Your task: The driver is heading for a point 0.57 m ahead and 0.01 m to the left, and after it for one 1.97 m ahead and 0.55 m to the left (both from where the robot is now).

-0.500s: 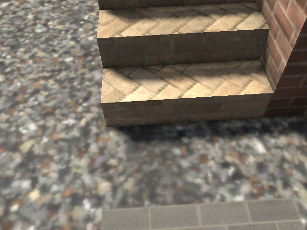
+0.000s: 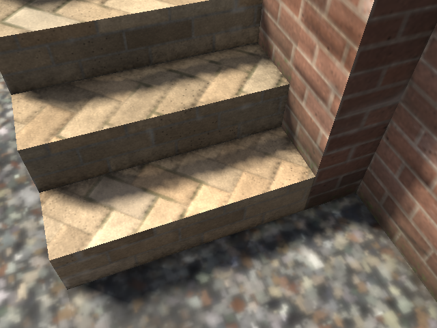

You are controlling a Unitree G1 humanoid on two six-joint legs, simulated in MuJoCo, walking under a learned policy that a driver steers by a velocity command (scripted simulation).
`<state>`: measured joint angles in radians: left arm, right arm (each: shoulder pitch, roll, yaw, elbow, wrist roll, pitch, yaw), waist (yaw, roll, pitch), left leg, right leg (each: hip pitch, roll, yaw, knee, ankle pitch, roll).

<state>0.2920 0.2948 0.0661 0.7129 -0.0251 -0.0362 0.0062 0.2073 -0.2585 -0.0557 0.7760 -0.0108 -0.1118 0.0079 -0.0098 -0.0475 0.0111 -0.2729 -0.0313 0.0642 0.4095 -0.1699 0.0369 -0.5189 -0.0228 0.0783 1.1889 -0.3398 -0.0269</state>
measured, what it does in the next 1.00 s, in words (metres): walks ahead: right foot, then left foot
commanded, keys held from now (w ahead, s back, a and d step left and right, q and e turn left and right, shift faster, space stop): e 0.26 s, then no key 0.24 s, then q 0.50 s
